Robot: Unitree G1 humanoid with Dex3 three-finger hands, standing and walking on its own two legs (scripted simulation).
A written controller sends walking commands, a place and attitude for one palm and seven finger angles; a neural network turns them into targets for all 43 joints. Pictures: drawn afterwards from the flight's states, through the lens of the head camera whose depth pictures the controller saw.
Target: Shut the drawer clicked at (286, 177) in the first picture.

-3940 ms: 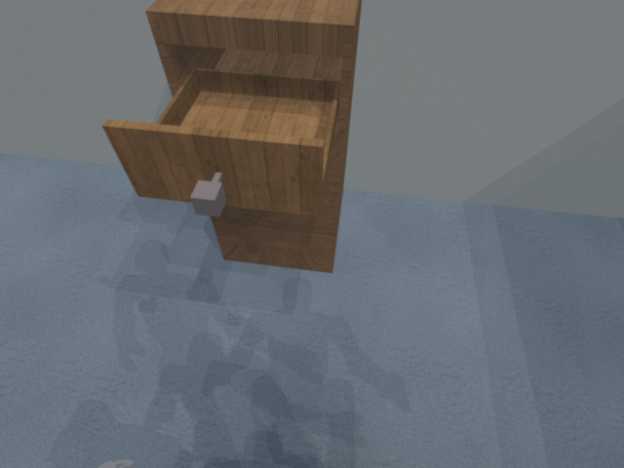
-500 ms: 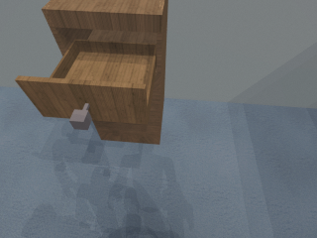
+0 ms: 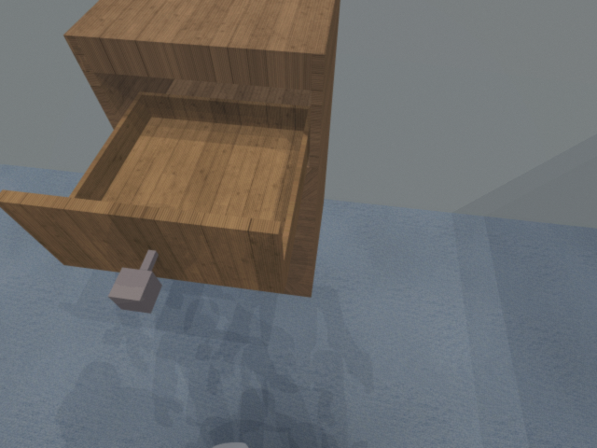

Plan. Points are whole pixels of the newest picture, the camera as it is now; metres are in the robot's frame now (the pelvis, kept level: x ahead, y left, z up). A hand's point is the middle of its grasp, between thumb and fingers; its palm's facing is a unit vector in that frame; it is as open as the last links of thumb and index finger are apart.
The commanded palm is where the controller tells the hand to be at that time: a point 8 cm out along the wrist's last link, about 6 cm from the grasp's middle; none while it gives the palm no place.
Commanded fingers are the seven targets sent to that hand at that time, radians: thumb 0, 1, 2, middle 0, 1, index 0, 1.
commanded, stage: come to a stop and stand still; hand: left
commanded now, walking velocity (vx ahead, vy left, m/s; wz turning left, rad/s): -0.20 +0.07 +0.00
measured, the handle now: (142, 277) +0.33 +0.25 +0.00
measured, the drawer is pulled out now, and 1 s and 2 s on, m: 0.30 0.30 0.30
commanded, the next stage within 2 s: look again from close up in 1.12 s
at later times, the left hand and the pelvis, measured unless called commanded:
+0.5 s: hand out of the picture +0.06 +0.19 -0.16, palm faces -0.03 -0.96 -0.28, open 7.4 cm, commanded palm none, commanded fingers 0.00 0.90 0.90 -0.20 -0.30 -0.20 -0.30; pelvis -0.01 -0.02 +0.00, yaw -2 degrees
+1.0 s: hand out of the picture +0.05 +0.20 -0.15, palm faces -0.06 -0.95 -0.30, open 7.4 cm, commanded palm none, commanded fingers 0.00 0.90 0.90 -0.20 -0.30 -0.20 -0.30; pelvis -0.04 -0.02 +0.01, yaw -1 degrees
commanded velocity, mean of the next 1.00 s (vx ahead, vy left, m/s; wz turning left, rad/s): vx -0.02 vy -0.01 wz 0.00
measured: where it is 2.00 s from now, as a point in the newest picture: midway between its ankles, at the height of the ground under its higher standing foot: outside the picture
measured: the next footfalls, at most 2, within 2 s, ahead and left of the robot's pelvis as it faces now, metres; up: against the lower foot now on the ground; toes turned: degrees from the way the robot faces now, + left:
right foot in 0.50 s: +0.00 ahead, -0.13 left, +0.00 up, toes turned -2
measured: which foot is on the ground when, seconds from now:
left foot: down 0.00-1.00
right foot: down 0.00-0.22, up 0.24-0.48, down 0.50-1.00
